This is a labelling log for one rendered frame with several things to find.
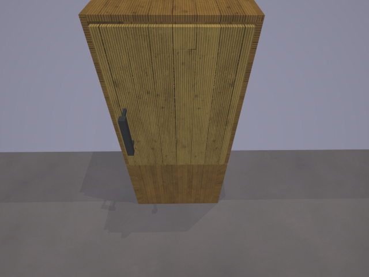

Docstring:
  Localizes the cupboard door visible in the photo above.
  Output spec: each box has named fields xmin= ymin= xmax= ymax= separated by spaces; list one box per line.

xmin=88 ymin=24 xmax=256 ymax=165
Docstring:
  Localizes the handle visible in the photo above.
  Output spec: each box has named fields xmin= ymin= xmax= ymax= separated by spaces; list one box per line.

xmin=118 ymin=108 xmax=134 ymax=156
